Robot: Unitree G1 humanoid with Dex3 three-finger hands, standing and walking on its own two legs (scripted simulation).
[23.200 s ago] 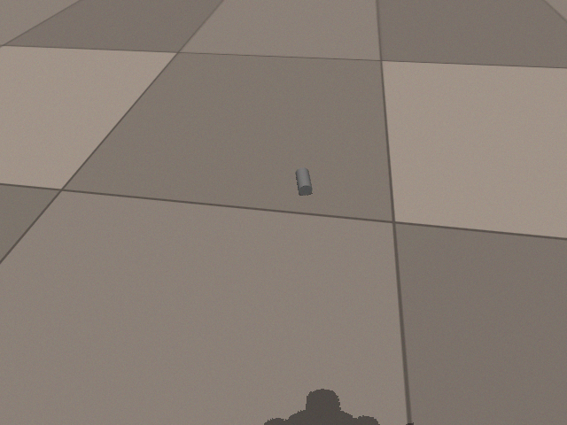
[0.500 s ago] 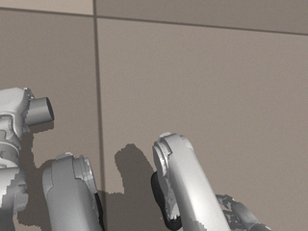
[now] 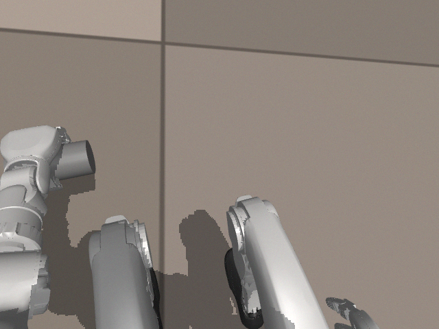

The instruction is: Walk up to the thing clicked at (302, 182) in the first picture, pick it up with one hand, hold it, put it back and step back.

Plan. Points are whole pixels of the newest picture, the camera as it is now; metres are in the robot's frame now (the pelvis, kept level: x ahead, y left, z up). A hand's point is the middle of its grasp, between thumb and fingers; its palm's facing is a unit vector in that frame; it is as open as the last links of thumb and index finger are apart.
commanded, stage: lift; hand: left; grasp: from above
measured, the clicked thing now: (53, 163) +0.45 +0.29 -0.17
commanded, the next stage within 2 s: hold in 1.36 s
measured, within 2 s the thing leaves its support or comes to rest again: neither
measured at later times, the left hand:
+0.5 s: hand out of the picture +0.37 +0.30 +0.04, palm faces -0.43 -0.12 -0.90, open 9.7 cm
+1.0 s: hand out of the picture +0.34 +0.28 +0.21, palm faces -0.47 -0.12 -0.87, open 9.8 cm
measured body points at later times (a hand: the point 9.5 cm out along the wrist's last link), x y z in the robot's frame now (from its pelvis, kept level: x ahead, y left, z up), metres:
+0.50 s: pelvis +0.00 +0.01 +0.14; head +0.16 +0.05 +0.56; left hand +0.39 +0.30 +0.09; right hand +0.14 -0.25 +0.02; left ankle +0.09 +0.13 -0.33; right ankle +0.10 -0.12 -0.33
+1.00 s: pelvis +0.04 +0.01 +0.31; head +0.12 +0.03 +0.75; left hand +0.36 +0.29 +0.26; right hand +0.16 -0.24 +0.19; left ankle +0.09 +0.13 -0.33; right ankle +0.10 -0.12 -0.33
